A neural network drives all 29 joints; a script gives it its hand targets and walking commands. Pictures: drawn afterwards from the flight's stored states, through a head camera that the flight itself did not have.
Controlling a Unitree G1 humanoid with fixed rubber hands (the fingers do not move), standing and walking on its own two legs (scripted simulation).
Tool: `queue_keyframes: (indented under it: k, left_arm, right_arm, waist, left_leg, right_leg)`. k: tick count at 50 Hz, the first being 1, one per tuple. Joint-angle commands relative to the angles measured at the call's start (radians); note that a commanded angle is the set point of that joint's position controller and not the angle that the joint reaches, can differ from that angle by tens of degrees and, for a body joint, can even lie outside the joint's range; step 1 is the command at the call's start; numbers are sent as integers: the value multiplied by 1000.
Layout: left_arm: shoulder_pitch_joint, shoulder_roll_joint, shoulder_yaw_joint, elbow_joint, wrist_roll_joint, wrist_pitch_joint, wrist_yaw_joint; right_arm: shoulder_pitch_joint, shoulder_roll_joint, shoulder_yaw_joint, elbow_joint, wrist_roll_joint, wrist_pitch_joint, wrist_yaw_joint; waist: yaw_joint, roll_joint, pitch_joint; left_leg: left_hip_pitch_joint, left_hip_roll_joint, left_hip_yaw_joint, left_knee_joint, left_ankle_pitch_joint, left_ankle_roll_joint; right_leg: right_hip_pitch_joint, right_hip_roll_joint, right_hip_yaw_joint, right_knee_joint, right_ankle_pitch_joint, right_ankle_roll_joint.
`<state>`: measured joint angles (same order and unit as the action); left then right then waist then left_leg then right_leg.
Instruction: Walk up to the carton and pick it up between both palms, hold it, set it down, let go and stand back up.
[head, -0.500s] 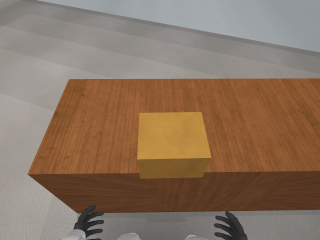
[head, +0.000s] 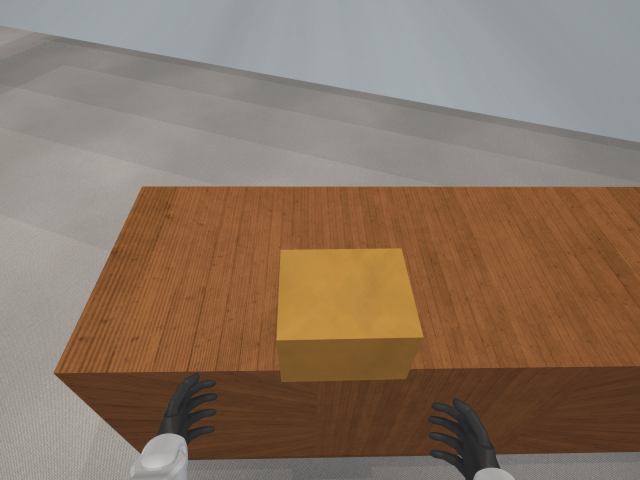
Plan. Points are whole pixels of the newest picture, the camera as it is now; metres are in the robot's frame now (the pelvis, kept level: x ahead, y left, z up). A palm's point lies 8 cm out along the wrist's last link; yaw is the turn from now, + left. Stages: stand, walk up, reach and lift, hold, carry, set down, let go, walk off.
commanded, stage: reach and lift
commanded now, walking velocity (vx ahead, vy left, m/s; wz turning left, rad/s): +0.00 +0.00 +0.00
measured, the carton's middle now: (342, 313) +0.43 -0.01 -0.12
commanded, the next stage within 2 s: none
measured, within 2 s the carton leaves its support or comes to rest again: neither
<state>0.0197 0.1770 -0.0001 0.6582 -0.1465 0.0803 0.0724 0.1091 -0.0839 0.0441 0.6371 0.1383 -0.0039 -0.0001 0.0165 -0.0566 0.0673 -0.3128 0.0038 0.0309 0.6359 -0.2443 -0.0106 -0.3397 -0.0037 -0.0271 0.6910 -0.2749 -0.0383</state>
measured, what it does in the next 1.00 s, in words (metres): shifts its weight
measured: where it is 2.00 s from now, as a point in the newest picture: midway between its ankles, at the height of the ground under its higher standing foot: outside the picture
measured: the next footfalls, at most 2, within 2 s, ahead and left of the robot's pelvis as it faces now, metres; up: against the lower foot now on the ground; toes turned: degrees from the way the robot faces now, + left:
none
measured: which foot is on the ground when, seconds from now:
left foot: down 0.00-1.00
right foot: down 0.00-1.00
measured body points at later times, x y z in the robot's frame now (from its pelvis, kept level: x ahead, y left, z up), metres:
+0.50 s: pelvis +0.06 +0.00 +0.01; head +0.06 +0.02 +0.46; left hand +0.22 +0.23 -0.05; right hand +0.23 -0.20 -0.05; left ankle +0.06 +0.13 -0.72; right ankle +0.07 -0.09 -0.72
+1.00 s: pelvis +0.08 +0.00 +0.01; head +0.08 +0.02 +0.46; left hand +0.27 +0.24 -0.03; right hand +0.27 -0.19 -0.03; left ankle +0.06 +0.13 -0.72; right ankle +0.07 -0.09 -0.72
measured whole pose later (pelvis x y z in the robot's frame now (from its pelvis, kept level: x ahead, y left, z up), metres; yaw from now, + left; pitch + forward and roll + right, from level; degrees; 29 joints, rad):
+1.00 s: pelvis +0.08 +0.00 +0.01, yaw +0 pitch -3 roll +0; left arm 0.17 0.22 0.00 0.63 -0.18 -0.43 0.06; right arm 0.16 -0.16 0.12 0.77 0.27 -0.58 0.03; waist 0.03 -0.04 0.05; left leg -0.19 0.03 0.03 0.57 -0.33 -0.02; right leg -0.19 0.03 -0.03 0.58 -0.33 -0.04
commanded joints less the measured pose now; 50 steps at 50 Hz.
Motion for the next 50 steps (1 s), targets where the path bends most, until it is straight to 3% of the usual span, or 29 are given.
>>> queue_keyframes:
  k: [1,4,5,6,9,10,11,13,14,17,18,20,21,23,24,25,28,29,30,31,34,37,38,40,42,45,46,47,50]
  left_arm:
    - [-79,114,8,-204,21,-129,51]
    - [-54,90,-9,-248,19,-171,59]
    - [-29,96,-18,-236,15,-193,62]
    - [-3,81,-37,-236,6,-210,58]
    - [14,118,-44,-297,8,-281,68]
    - [27,116,-39,-309,0,-306,66]
    - [93,105,-42,-247,20,-316,61]
    - [81,144,-11,-293,32,-345,47]
    - [66,121,-37,-310,24,-364,51]
    - [36,111,-63,-303,-1,-409,47]
    - [141,112,-50,-265,15,-416,47]
    - [131,139,-54,-298,0,-449,36]
    - [152,141,-44,-309,4,-465,30]
    - [205,130,-24,-291,21,-480,19]
    - [154,145,-32,-300,15,-490,16]
    - [190,144,-12,-300,22,-494,15]
    - [209,138,-12,-251,5,-514,-1]
    - [187,145,-5,-262,7,-521,-4]
    - [137,165,5,-297,-1,-526,-6]
    - [184,150,3,-268,5,-538,-9]
    - [174,158,25,-269,2,-559,-19]
    - [149,142,32,-269,14,-589,-17]
    - [139,147,38,-260,5,-592,-21]
    - [71,181,55,-256,1,-595,-23]
    - [73,168,55,-273,5,-600,-18]
    - [-14,189,48,-267,-21,-598,-20]
    - [18,170,41,-249,-25,-594,-17]
    - [-59,193,48,-249,-29,-589,-17]
    - [-152,188,42,-195,-37,-570,-1]
  right_arm:
    - [-144,-121,-60,-198,-7,-131,32]
    - [-126,-163,-97,-200,-27,-189,42]
    - [-111,-145,-88,-186,-24,-203,46]
    - [-76,-119,-78,-159,-22,-217,47]
    - [-59,-119,-70,-191,15,-267,56]
    - [-51,-114,-69,-217,2,-284,54]
    - [18,-104,-55,-130,11,-291,54]
    - [8,-116,-58,-140,21,-329,51]
    - [0,-133,-80,-125,18,-350,55]
    - [-47,-137,-82,-112,22,-392,61]
    - [42,-141,-78,-63,11,-403,59]
    - [46,-130,-63,-108,28,-441,56]
    - [67,-124,-59,-94,27,-458,53]
    - [92,-141,-26,-44,72,-490,54]
    - [26,-152,-30,-84,84,-512,58]
    - [76,-153,-22,-69,83,-523,59]
    - [82,-188,-21,-64,70,-565,47]
    - [68,-182,-14,-54,77,-574,43]
    - [37,-191,-27,-107,84,-583,39]
    - [70,-162,6,-79,91,-593,41]
    - [42,-175,22,-93,108,-630,36]
    - [26,-158,49,-71,122,-661,44]
    - [17,-184,31,-74,114,-667,41]
    - [-41,-183,35,-76,124,-662,37]
    - [-35,-187,36,-68,122,-661,33]
    - [-101,-180,24,-82,120,-653,34]
    - [-89,-186,38,-73,124,-650,35]
    - [-157,-195,34,-86,128,-644,32]
    - [-244,-215,13,-20,126,-601,36]
  waist:
    - [27,131,-176]
    - [16,98,-175]
    - [29,76,-152]
    - [13,68,-145]
    - [32,63,-206]
    - [21,39,-214]
    - [33,54,-155]
    - [42,74,-180]
    - [13,94,-180]
    - [12,98,-127]
    - [4,71,-106]
    - [-2,60,-142]
    - [-1,49,-140]
    - [15,104,-134]
    - [22,102,-179]
    - [23,105,-147]
    - [-1,66,-95]
    - [10,57,-93]
    - [-6,60,-116]
    - [13,49,-79]
    - [16,37,-97]
    - [38,72,-97]
    - [18,66,-95]
    - [29,49,-104]
    - [19,49,-127]
    - [4,54,-150]
    - [5,43,-155]
    - [18,76,-192]
    - [5,91,-168]
  left_leg:
    - [42,20,-4,-208,-179,25]
    - [29,26,-15,-246,-121,14]
    - [6,22,-1,-236,-103,21]
    - [25,17,6,-222,-58,19]
    - [95,13,0,-190,64,14]
    - [105,4,-1,-181,87,9]
    - [97,7,-5,-186,102,13]
    - [149,-2,-4,-182,157,0]
    - [156,1,-12,-184,149,-8]
    - [117,6,-21,-185,96,-11]
    - [127,3,-23,-191,124,-8]
    - [140,-6,-15,-183,156,-7]
    - [137,-5,-19,-172,186,-8]
    - [177,-11,-22,-163,284,-25]
    - [196,-8,-28,-157,294,-27]
    - [195,-16,-22,-158,288,-33]
    - [176,-19,-31,-168,286,-30]
    - [185,-16,-29,-164,259,-27]
    - [188,-17,-33,-168,248,-26]
    - [168,-18,-25,-164,237,-21]
    - [140,-17,-23,-161,285,-16]
    - [157,-11,-12,-143,272,-24]
    - [160,-9,-19,-147,258,-24]
    - [125,-11,-12,-148,216,-13]
    - [121,-11,-9,-153,210,-11]
    - [87,-6,-5,-159,136,-2]
    - [111,-8,-7,-156,178,-9]
    - [93,-10,8,-147,191,-12]
    - [77,-4,-2,-163,117,-13]
  right_leg:
    - [47,0,16,-213,-219,2]
    - [129,19,10,-217,-120,6]
    - [124,22,8,-213,-117,12]
    - [111,10,24,-231,-113,5]
    - [107,11,41,-246,-39,8]
    - [116,9,46,-249,0,8]
    - [112,7,47,-252,4,5]
    - [127,2,62,-271,74,11]
    - [103,10,56,-268,65,4]
    - [89,7,56,-266,27,-2]
    - [118,7,54,-268,69,-3]
    - [152,7,59,-261,133,11]
    - [177,3,68,-259,171,11]
    - [191,7,64,-247,271,9]
    - [182,9,62,-250,275,7]
    - [190,6,70,-260,288,10]
    - [197,11,67,-257,318,17]
    - [202,9,67,-259,278,19]
    - [193,5,72,-269,283,16]
    - [198,2,78,-258,287,21]
    - [234,-1,79,-247,364,21]
    - [212,3,71,-235,308,15]
    - [204,5,76,-245,295,12]
    - [208,-2,84,-242,288,18]
    - [225,-2,89,-232,301,20]
    - [209,-9,90,-232,217,12]
    - [196,-6,89,-233,259,9]
    - [205,-8,90,-229,260,12]
    - [165,-8,79,-229,145,2]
